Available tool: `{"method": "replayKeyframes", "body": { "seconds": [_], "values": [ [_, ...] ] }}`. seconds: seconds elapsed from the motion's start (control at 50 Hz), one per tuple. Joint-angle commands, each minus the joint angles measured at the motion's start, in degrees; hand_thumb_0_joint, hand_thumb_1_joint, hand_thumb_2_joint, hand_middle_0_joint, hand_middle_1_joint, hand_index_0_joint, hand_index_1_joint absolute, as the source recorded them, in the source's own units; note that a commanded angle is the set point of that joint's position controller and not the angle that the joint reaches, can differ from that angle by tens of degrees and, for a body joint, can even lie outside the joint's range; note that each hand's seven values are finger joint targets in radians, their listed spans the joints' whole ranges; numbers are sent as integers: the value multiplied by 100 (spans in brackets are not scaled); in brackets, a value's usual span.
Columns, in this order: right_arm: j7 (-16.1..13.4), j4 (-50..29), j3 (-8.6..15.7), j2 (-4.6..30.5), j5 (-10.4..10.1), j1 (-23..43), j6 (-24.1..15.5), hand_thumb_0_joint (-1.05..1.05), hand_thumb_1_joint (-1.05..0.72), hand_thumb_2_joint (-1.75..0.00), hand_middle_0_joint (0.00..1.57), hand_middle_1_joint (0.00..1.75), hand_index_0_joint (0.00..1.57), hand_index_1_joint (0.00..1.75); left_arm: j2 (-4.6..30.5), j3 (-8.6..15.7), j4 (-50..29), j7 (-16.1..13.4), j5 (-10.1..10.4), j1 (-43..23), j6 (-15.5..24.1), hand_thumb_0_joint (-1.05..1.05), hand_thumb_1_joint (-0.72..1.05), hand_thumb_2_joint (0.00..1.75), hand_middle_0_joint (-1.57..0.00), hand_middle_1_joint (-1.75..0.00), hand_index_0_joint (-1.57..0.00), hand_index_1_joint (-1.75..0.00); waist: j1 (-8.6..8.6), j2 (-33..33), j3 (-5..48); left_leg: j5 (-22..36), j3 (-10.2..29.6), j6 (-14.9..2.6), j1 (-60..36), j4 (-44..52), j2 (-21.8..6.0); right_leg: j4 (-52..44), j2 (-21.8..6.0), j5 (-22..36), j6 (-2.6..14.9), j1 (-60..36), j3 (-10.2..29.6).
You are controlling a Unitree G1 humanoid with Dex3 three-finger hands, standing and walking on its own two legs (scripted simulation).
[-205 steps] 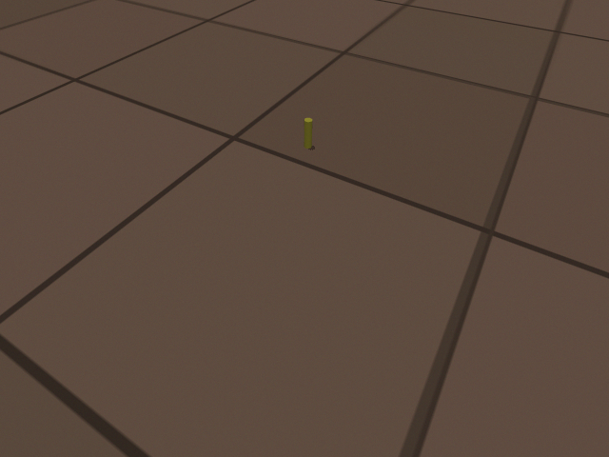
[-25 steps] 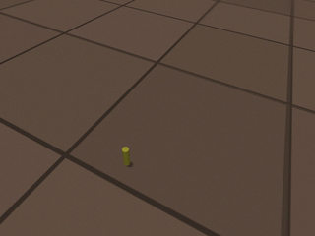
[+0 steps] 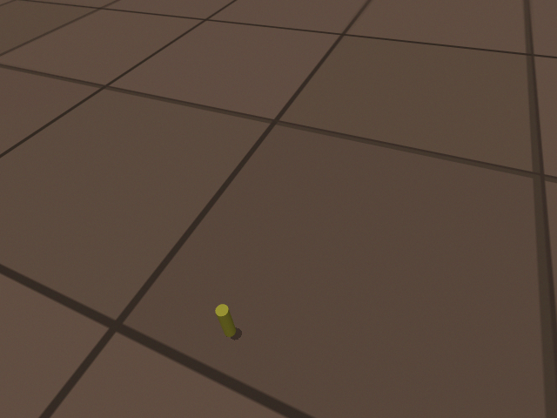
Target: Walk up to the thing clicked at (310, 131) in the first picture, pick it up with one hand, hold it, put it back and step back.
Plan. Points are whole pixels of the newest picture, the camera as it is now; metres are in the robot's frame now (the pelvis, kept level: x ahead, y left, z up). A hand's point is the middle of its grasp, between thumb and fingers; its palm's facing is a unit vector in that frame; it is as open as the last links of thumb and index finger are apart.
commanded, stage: walk up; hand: left
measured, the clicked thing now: (226, 321) +0.59 +0.24 -0.67
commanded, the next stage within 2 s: stand in 1.94 s
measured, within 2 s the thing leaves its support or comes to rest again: neither
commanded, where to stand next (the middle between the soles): +0.22 +0.03 m, yaw +0 degrees
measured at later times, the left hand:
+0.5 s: hand out of the picture +0.16 +0.33 -0.16, palm faces -0.06 -0.93 -0.35, open 7.3 cm
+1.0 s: hand (125, 372) +0.25 +0.29 -0.14, palm faces -0.03 -0.94 -0.34, open 7.3 cm
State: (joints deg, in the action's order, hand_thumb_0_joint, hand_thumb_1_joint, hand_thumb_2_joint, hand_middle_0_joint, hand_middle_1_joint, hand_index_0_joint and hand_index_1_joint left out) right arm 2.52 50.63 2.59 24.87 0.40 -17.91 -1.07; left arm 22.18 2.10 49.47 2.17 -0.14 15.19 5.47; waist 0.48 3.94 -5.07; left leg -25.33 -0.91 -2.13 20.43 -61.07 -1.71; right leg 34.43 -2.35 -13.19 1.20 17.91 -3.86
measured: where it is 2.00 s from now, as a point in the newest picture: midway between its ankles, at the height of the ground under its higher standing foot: outside the picture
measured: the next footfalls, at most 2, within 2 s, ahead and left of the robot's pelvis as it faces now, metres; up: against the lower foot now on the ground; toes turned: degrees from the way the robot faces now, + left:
left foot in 0.26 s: +0.21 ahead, +0.16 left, +0.00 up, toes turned +3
right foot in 0.62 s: +0.20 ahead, -0.09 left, +0.00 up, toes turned -3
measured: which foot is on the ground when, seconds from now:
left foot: up 0.00-0.24, down 0.26-1.00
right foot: down 0.00-0.28, up 0.30-0.60, down 0.62-1.00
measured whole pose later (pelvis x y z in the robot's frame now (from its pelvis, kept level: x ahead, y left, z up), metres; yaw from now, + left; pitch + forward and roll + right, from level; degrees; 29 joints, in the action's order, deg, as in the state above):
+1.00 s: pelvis +0.15 +0.04 +0.01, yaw -1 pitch -3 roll +0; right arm 1.1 63.8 -0.9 20.4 0.1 -6.2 -1.3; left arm 20.2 -0.5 62.3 0.6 0.2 4.4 1.0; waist 0.1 0.3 -3.3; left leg -12.0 -4.0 0.1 11.9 -26.4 -1.9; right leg 26.7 -1.9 -12.7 -0.7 11.4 -1.8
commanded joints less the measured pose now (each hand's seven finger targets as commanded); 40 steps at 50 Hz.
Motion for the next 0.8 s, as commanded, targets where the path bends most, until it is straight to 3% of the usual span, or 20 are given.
{"method": "replayKeyframes", "body": {
  "seconds": [0.0, 0.08, 0.12, 0.18, 0.22, 0.24, 0.26, 0.28, 0.32, 0.38, 0.5, 0.56, 0.58, 0.6, 0.62, 0.64, 0.66, 0.7, 0.74, 0.78],
  "values": [
    [1, -297, 354, 1000, -3, -395, -171, 0, -90, -90, 20, 30, 20, 30, 1670, 481, -322, -141, 31, 365, 85, 0, 90, 90, -20, -30, -20, -30, 21, -1360, 190, 490, 258, 99, 978, 401, -339, -1802, -1309, 367, 1105, -692, 1482],
    [125, -427, 392, 902, 95, 41, -148, 0, -90, -90, 20, 30, 20, 30, 1753, 525, -444, -115, -39, 441, 88, 0, 90, 90, -20, -30, -20, -30, 151, -1357, 135, 800, 29, 214, 831, 1509, -404, -1911, -1323, -570, 1209, -492, 1250],
    [136, -441, 404, 878, 106, 174, -179, 0, -90, -90, 20, 30, 20, 30, 1755, 506, -472, -116, -43, 398, 79, 0, 90, 90, -20, -30, -20, -30, 157, -1302, 111, 1066, -39, 216, 600, 1920, -388, -1860, -1298, -752, 1141, -326, 1122],
    [57, -308, 375, 768, 72, 110, -240, 0, -90, -90, 20, 30, 20, 30, 1701, 404, -525, -133, -30, 93, -14, 0, 90, 90, -20, -30, -20, -30, -26, -1186, 177, 1528, -254, 186, -359, 2527, -180, -1275, -1239, -170, 1020, 278, 820],
    [-41, -118, 414, 878, 79, -261, -296, 0, -90, -90, 20, 30, 20, 30, 1407, 256, -538, -154, -18, -18, -101, 0, 90, 90, -20, -30, -20, -30, -304, -675, 464, 1534, -281, 82, -1347, 2907, 23, -292, -990, 42, 719, 693, 542],
    [-104, -44, 483, 1165, 95, -530, -325, 0, -90, -90, 20, 30, 20, 30, 1148, 151, -503, -157, -5, 179, -146, 0, 90, 90, -20, -30, -20, -30, -392, 197, 591, 878, 371, -96, -1645, 3520, -406, 729, -619, -162, 485, 914, 213],
    [-133, -169, 606, 1716, 139, -679, -371, 0, -90, -90, 20, 30, 20, 30, 791, 72, -559, -138, 50, 412, -167, 0, 90, 90, -20, -30, -20, -30, -386, 1406, 654, 301, 2715, -580, -1925, 4412, -1731, 2130, 231, -1306, 50, 1716, -86],
    [-117, -216, 661, 1973, 0, -625, -352, 0, -90, -90, 20, 30, 20, 30, 1377, 254, -324, -247, 19, 511, -239, 0, 90, 90, -20, -30, -20, -30, -387, 907, 590, 87, 3528, -1247, -1642, 4618, -2283, 2686, 183, -2094, 131, 1749, 402],
    [-184, -346, 542, 1541, -18, -201, -331, 0, -90, -90, 20, 30, 20, 30, 1463, 260, -152, -277, 16, 449, -274, 0, 90, 90, -20, -30, -20, -30, -199, 198, 267, 1113, 2495, -1187, -1209, 4372, -1905, 2992, -24, -1680, 145, 1671, 815],
    [-234, -381, 437, 1370, 8, 153, -351, 0, -90, -90, 20, 30, 20, 30, 1321, 250, 125, -232, 16, 734, -300, 0, 90, 90, -20, -30, -20, -30, 17, 582, 410, 2052, 1311, -962, -907, 4059, -1463, 2266, -221, -1203, 78, 1113, 639],
    [-269, -434, 311, 1267, 30, 640, -236, 0, -90, -90, 20, 30, 20, 30, 1071, 263, 351, -223, -31, 470, -403, 0, 90, 90, -20, -30, -20, -30, 17, 559, 467, 1724, 858, -936, 42, 3808, -1415, 916, -41, -656, -8, -75, 200],
    [-260, -395, 187, 1071, -28, 927, -127, 0, -90, -90, 20, 30, 20, 30, 1081, 291, 502, -243, -69, 462, -376, 0, 90, 90, -20, -30, -20, -30, 165, 242, 576, 726, 703, -601, 475, 3356, -1157, -64, 85, -202, 94, -814, 195],
    [-258, -350, 108, 922, -38, 839, -107, 0, -90, -90, 20, 30, 20, 30, 1164, 307, 465, -254, -100, 313, -340, 0, 90, 90, -20, -30, -20, -30, 142, -16, 590, 517, 608, -390, 588, 3166, -1016, -485, -44, -216, 173, -1001, 444],
    [-260, -291, 21, 665, -71, 699, -100, 0, -90, -90, 20, 30, 20, 30, 1378, 330, 415, -276, -139, 138, -288, 0, 90, 90, -20, -30, -20, -30, 65, -774, 541, 476, 349, -135, 652, 2566, -699, -1031, -771, -142, 375, -825, 1589],
    [-276, -174, 33, 629, -78, 728, -68, 0, -90, -90, 20, 30, 20, 30, 1678, 323, 330, -267, -111, -352, -257, 0, 90, 90, -20, -30, -20, -30, -129, -1215, 326, -8, -9, 74, 266, 2207, -113, -1561, -1473, -815, 831, 118, 2591],
    [-302, 51, 107, 839, -82, 687, -53, 0, -90, -90, 20, 30, 20, 30, 1649, 276, 296, -242, -72, -742, -288, 0, 90, 90, -20, -30, -20, -30, -181, -1084, 179, -202, 23, 65, -551, 2081, -95, -1512, -1489, -968, 981, 875, 2415],
    [-291, 170, 92, 871, -86, 603, -94, 0, -90, -90, 20, 30, 20, 30, 1473, 197, 319, -236, -39, -859, -299, 0, 90, 90, -20, -30, -20, -30, -286, -872, 266, 247, 129, 29, -836, 2725, -213, -1312, -1178, -747, 723, 872, 1825],
    [-263, 325, 103, 1001, -84, 850, -148, 0, -90, -90, 20, 30, 20, 30, 1211, 100, 461, -232, -10, -823, -310, 0, 90, 90, -20, -30, -20, -30, -176, -733, 410, 699, 591, -112, -783, 3390, -567, -876, -565, -280, 225, 481, 1088],
    [-241, 421, 34, 1058, -79, 1075, -195, 0, -90, -90, 20, 30, 20, 30, 1153, 81, 665, -202, 4, -614, -323, 0, 90, 90, -20, -30, -20, -30, 20, -732, 604, 649, 859, -220, -492, 3663, -818, -835, -348, -217, 152, -257, 868],
    [-231, 578, -41, 893, -83, 1157, -187, 0, -90, -90, 20, 30, 20, 30, 1170, 73, 769, -218, 13, -727, -294, 0, 90, 90, -20, -30, -20, -30, 1, -815, 548, 1192, 528, -81, -564, 3613, -584, -1074, -525, 161, 206, -431, 1069]
  ]
}}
